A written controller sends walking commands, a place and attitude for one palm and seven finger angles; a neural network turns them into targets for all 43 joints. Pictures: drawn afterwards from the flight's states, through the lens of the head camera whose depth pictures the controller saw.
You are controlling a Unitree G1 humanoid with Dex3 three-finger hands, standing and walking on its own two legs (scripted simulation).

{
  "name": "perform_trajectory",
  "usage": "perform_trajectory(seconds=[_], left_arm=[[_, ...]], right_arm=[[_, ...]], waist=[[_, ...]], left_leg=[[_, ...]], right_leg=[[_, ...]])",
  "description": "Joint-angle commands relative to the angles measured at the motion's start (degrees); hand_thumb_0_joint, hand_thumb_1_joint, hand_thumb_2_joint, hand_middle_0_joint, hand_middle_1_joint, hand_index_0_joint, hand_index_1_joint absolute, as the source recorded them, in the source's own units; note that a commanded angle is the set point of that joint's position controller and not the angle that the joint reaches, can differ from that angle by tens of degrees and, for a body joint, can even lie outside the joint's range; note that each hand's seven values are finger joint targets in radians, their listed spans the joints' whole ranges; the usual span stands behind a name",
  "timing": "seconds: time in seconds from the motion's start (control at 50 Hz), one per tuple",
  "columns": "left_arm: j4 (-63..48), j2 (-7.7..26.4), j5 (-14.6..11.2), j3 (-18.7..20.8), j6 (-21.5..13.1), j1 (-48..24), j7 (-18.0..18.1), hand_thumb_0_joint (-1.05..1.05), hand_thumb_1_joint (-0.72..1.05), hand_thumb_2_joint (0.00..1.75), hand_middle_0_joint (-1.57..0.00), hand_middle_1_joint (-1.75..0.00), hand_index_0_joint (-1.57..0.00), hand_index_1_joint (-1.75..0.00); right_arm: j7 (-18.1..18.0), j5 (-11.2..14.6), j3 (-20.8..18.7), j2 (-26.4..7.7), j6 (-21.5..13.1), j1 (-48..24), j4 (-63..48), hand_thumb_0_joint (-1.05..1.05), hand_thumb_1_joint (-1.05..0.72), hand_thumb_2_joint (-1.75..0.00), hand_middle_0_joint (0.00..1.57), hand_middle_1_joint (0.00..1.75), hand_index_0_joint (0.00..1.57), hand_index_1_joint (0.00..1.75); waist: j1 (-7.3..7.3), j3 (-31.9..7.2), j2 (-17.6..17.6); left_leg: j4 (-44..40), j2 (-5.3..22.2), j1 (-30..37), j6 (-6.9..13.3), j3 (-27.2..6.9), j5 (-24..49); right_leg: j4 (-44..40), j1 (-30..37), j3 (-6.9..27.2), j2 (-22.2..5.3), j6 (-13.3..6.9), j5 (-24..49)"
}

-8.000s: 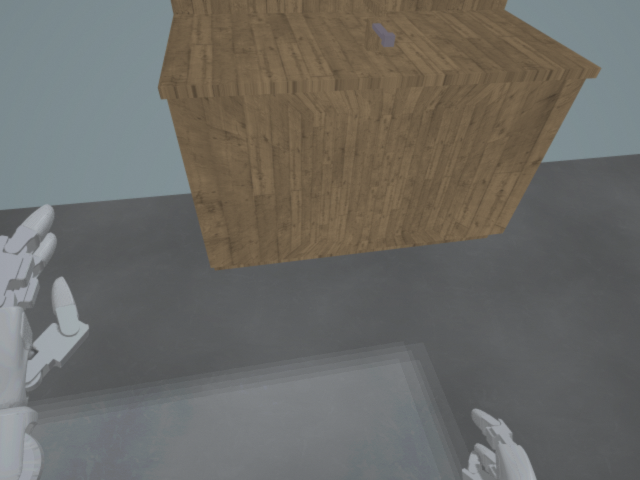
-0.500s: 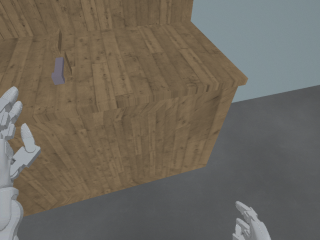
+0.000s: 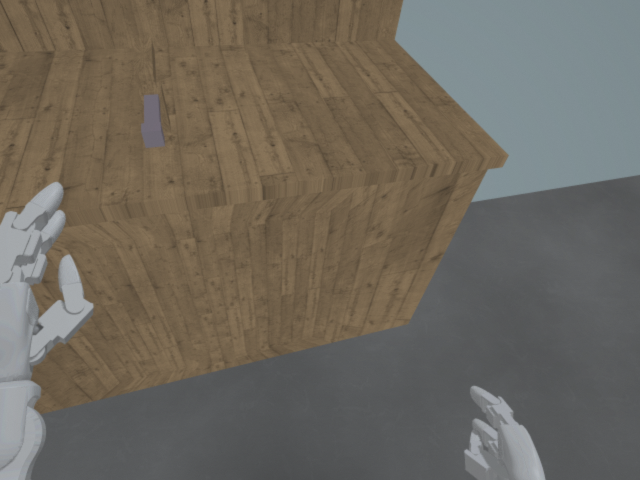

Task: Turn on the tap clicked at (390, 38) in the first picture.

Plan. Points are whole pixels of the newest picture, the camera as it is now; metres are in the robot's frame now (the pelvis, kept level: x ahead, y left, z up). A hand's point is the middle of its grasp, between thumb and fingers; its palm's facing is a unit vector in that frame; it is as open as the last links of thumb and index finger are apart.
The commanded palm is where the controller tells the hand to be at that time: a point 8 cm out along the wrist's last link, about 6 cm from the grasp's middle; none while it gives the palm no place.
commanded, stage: come to a stop and stand still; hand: left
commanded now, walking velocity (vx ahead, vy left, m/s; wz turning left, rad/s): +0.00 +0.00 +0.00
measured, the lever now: (153, 134) +0.54 +0.32 +0.11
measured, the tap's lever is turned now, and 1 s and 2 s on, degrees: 0 0 0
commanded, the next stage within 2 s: look again from close up in 1.72 s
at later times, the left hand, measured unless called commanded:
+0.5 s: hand (52, 299) +0.22 +0.28 +0.15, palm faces +0.38 -0.85 -0.36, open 7.4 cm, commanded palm +0.17 +0.32 +0.18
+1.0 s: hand out of the picture +0.21 +0.35 +0.16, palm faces +0.44 -0.84 -0.31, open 7.4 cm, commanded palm +0.16 +0.38 +0.18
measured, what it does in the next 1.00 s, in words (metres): steps to the left: right foot, then left foot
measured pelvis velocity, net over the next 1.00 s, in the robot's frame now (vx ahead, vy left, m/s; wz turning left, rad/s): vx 0.00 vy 0.10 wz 0.01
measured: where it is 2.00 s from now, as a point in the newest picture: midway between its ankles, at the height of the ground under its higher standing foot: outside the picture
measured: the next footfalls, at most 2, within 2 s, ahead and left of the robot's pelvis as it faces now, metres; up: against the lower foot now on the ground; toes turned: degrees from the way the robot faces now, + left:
right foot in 0.18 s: +0.02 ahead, -0.09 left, +0.00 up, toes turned -3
left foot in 0.94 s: +0.07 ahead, +0.20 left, +0.00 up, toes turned -5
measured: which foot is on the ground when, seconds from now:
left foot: down 0.00-0.80, up 0.82-0.92, down 0.94-1.00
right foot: up 0.00-0.16, down 0.18-0.96, up 0.98-1.00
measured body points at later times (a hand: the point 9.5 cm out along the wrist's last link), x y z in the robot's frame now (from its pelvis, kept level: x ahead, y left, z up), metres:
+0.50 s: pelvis +0.01 +0.03 +0.00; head +0.02 +0.05 +0.45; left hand +0.20 +0.33 +0.17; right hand +0.19 -0.19 -0.07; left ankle +0.08 +0.04 -0.73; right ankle -0.02 -0.08 -0.73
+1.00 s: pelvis +0.00 +0.10 -0.02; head +0.04 +0.14 +0.42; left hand +0.19 +0.40 +0.18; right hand +0.20 -0.12 -0.09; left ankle +0.03 +0.21 -0.74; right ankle -0.01 -0.05 -0.72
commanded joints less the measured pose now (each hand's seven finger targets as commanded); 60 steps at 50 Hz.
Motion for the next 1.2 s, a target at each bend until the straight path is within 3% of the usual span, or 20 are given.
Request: perform_trajectory(seconds=[0.0, 0.18, 0.26, 0.4, 0.48, 0.54, 0.6, 0.68, 0.74, 0.76, 0.78, 0.8, 0.82, 0.84, 0.9, 0.94, 0.98, 1.02, 1.08, 1.18], left_arm=[[-19.91, 10.58, -0.37, 7.42, -4.53, -6.85, 1.68, 0.0, 0.9, 0.9, -0.2, -0.3, -0.2, -0.3], [-13.72, 11.53, -1.32, 8.11, -2.54, 0.96, 2.71, 0.0, 0.9, 0.9, -0.2, -0.3, -0.2, -0.3], [-12.36, 10.36, -2.32, 8.0, -1.74, 3.86, 2.13, 0.0, 0.9, 0.9, -0.2, -0.3, -0.2, -0.3], [-19.3, 11.9, -1.96, 7.26, -1.96, -2.41, 2.67, 0.0, 0.9, 0.9, -0.2, -0.3, -0.2, -0.3], [-19.67, 13.11, -2.25, 8.64, -1.57, -0.35, 3.07, 0.0, 0.9, 0.9, -0.2, -0.3, -0.2, -0.3], [-16.16, 10.41, -2.54, 7.9, -2.55, 5.3, 2.6, 0.0, 0.9, 0.9, -0.2, -0.3, -0.2, -0.3], [-14.84, 8.75, -2.82, 6.78, -2.39, 2.42, 2.11, 0.0, 0.9, 0.9, -0.2, -0.3, -0.2, -0.3], [-17.58, 10.44, -1.97, 5.69, -2.64, -7.42, 2.62, 0.0, 0.9, 0.9, -0.2, -0.3, -0.2, -0.3], [-20.29, 10.57, -3.13, 6.38, -1.59, -4.19, 3.17, 0.0, 0.9, 0.9, -0.2, -0.3, -0.2, -0.3], [-20.21, 11.73, -2.5, 7.43, -1.78, 1.27, 3.42, 0.0, 0.9, 0.9, -0.2, -0.3, -0.2, -0.3], [-21.56, 12.55, -1.45, 8.04, -2.64, 5.72, 3.72, 0.0, 0.9, 0.9, -0.2, -0.3, -0.2, -0.3], [-22.68, 7.65, -1.78, 4.93, -3.03, 4.42, 2.76, 0.0, 0.9, 0.9, -0.2, -0.3, -0.2, -0.3], [-24.5, 10.34, -2.64, 8.38, -3.48, 2.48, 2.16, 0.0, 0.9, 0.9, -0.2, -0.3, -0.2, -0.3], [-24.31, 12.68, -3.49, 10.89, -3.28, 1.21, 1.81, 0.0, 0.9, 0.9, -0.2, -0.3, -0.2, -0.3], [-22.99, 10.57, -1.97, 7.99, -4.11, -3.33, 2.39, 0.0, 0.9, 0.9, -0.2, -0.3, -0.2, -0.3], [-28.35, 11.68, -1.52, 7.37, -4.6, -8.26, 3.91, 0.0, 0.9, 0.9, -0.2, -0.3, -0.2, -0.3], [-22.14, 14.17, -1.67, 10.75, -4.94, -7.81, 3.8, 0.0, 0.9, 0.9, -0.2, -0.3, -0.2, -0.3], [-23.68, 12.35, -1.41, 8.99, -4.41, -5.06, 2.98, 0.0, 0.9, 0.9, -0.2, -0.3, -0.2, -0.3], [-24.18, 10.79, -1.9, 8.45, -4.34, 3.67, 2.47, 0.0, 0.9, 0.9, -0.2, -0.3, -0.2, -0.3], [-19.25, 13.33, -2.63, 11.56, -3.09, 11.69, 2.65, 0.0, 0.9, 0.9, -0.2, -0.3, -0.2, -0.3]], right_arm=[[0.04, -0.3, -1.82, -5.56, -2.99, -5.07, -10.47, 0.0, -0.9, -0.9, 0.2, 0.3, 0.2, 0.3], [0.19, -2.24, -1.3, -7.03, -1.7, -5.58, -9.23, 0.0, -0.9, -0.9, 0.2, 0.3, 0.2, 0.3], [-0.57, -0.49, -1.52, -6.96, -0.51, -5.51, -9.65, 0.0, -0.9, -0.9, 0.2, 0.3, 0.2, 0.3], [-1.97, -0.93, -0.81, -6.84, -0.19, -7.29, -10.03, 0.0, -0.9, -0.9, 0.2, 0.3, 0.2, 0.3], [-1.72, -1.38, -1.66, -6.89, -0.07, -6.73, -10.87, 0.0, -0.9, -0.9, 0.2, 0.3, 0.2, 0.3], [-1.26, -0.37, -1.33, -6.77, 0.26, -5.71, -9.86, 0.0, -0.9, -0.9, 0.2, 0.3, 0.2, 0.3], [-1.19, 0.26, -2.14, -7.54, 1.08, -5.45, -8.75, 0.0, -0.9, -0.9, 0.2, 0.3, 0.2, 0.3], [-2.25, -0.1, -1.57, -6.79, -0.01, -7.85, -9.33, 0.0, -0.9, -0.9, 0.2, 0.3, 0.2, 0.3], [-1.38, -1.35, -3.64, -6.83, -1.12, -6.94, -11.07, 0.0, -0.9, -0.9, 0.2, 0.3, 0.2, 0.3], [-0.6, -0.75, -4.35, -7.35, -0.9, -6.61, -10.92, 0.0, -0.9, -0.9, 0.2, 0.3, 0.2, 0.3], [0.13, 1.08, -4.49, -8.8, -0.63, -4.55, -9.12, 0.0, -0.9, -0.9, 0.2, 0.3, 0.2, 0.3], [0.24, 1.81, -3.53, -7.96, 0.5, -5.61, -8.81, 0.0, -0.9, -0.9, 0.2, 0.3, 0.2, 0.3], [0.72, 1.88, -3.58, -6.69, 1.0, -5.89, -8.92, 0.0, -0.9, -0.9, 0.2, 0.3, 0.2, 0.3], [2.21, 0.63, -2.41, -3.87, 0.13, -7.17, -8.67, 0.0, -0.9, -0.9, 0.2, 0.3, 0.2, 0.3], [0.36, 1.29, -2.14, -5.17, 1.09, -4.95, -4.66, 0.0, -0.9, -0.9, 0.2, 0.3, 0.2, 0.3], [0.36, 0.71, -3.77, -7.44, -1.11, -4.89, -5.84, 0.0, -0.9, -0.9, 0.2, 0.3, 0.2, 0.3], [0.22, 0.15, -2.42, -4.26, -2.7, -4.39, -5.52, 0.0, -0.9, -0.9, 0.2, 0.3, 0.2, 0.3], [1.03, -0.21, -2.88, -5.19, -2.72, -3.35, -5.06, 0.0, -0.9, -0.9, 0.2, 0.3, 0.2, 0.3], [1.58, 0.09, -2.73, -6.03, -2.53, -5.11, -6.82, 0.0, -0.9, -0.9, 0.2, 0.3, 0.2, 0.3], [0.25, 0.12, -1.34, -5.46, -0.53, -4.42, -7.83, 0.0, -0.9, -0.9, 0.2, 0.3, 0.2, 0.3]], waist=[[-0.2, -6.17, 13.76], [-0.46, -9.72, 6.89], [-0.4, -11.62, -3.66], [-0.02, -9.25, 10.52], [0.77, -10.66, 8.86], [-0.18, -9.66, -6.89], [-1.85, -7.91, -2.04], [-0.24, -7.24, 16.71], [2.58, -10.84, 16.28], [5.08, -12.05, 6.01], [4.77, -11.24, -21.14], [0.96, -5.26, -19.63], [0.61, -5.33, -13.33], [0.56, -6.03, -10.03], [-3.1, -10.53, 14.09], [-2.33, -11.85, 32.94], [-3.11, -5.92, 15.72], [-3.27, -9.11, 6.69], [-1.29, -11.68, 8.69], [-1.11, -10.2, 9.2]], left_leg=[[-24.65, 13.64, -0.73, -7.93, -16.97, -28.17], [-10.01, 7.01, 9.52, -12.54, -9.01, 5.92], [-5.52, 6.76, 12.6, -7.78, -8.51, 3.31], [-21.26, 10.15, 8.03, -11.69, -15.93, -14.95], [-14.83, 5.34, 6.47, -16.34, -7.91, -1.64], [4.76, 3.92, 14.17, -7.53, -9.44, 0.16], [0.66, 5.49, 13.6, -7.05, -11.67, -3.15], [-25.9, 13.03, 6.44, -13.0, -22.82, -18.58], [-18.63, 5.06, 0.81, -28.13, -7.03, 9.73], [6.14, -2.35, -2.82, -29.51, 1.95, 16.42], [40.84, -2.39, 4.24, -17.21, -9.89, -4.5], [50.52, 2.17, -6.83, -8.17, -18.31, -21.73], [53.13, 3.61, -16.36, 1.43, -19.05, -24.8], [39.66, 8.56, -17.9, -0.5, -24.12, -24.97], [2.1, -0.39, 8.89, -7.28, -4.35, 0.89], [-5.69, 16.4, 15.34, 0.54, -26.39, 21.63], [-6.92, 18.19, 12.06, 5.71, -31.77, 27.57], [-6.04, 17.86, 13.24, 2.26, -30.17, 30.38], [-6.0, 14.07, 8.87, -0.79, -19.4, 24.33], [-8.32, 13.09, -2.23, -3.2, -16.34, 5.79]], right_leg=[[7.05, 3.42, -3.45, 1.66, -0.64, -2.44], [-17.84, 7.99, -0.84, -3.13, -4.31, 8.37], [-18.16, 2.75, 1.51, -4.31, -3.93, 7.56], [-9.34, 4.3, -3.15, 0.69, -2.24, -0.06], [-15.37, 10.71, -4.79, 0.49, -3.48, 2.74], [-20.58, -4.87, 6.67, -9.24, -7.41, 6.04], [-17.25, -8.04, 4.65, -6.73, -5.22, 0.51], [4.26, -0.79, -2.53, 2.39, -1.41, -4.7], [-6.29, 16.22, -10.12, 4.19, -3.15, -7.45], [-18.4, 21.66, -7.8, -1.46, -7.27, -1.99], [-21.02, -0.31, 10.71, -18.89, -14.49, 9.16], [-15.87, -3.62, 16.67, -22.96, -16.08, 18.51], [-12.09, 3.52, 13.72, -24.31, -14.89, 24.64], [-8.94, 3.99, 14.71, -24.7, -12.62, 20.57], [2.53, -1.8, 0.11, -4.73, -4.64, 10.05], [24.4, -11.08, -2.27, 1.19, -0.06, -11.75], [30.0, -17.01, 0.8, 1.78, 0.01, -12.2], [28.48, -13.74, 1.79, -0.38, -0.31, -7.47], [14.57, -4.79, -1.75, -1.05, -0.4, 0.57], [-5.56, 9.39, -5.11, 0.81, -0.11, 5.21]])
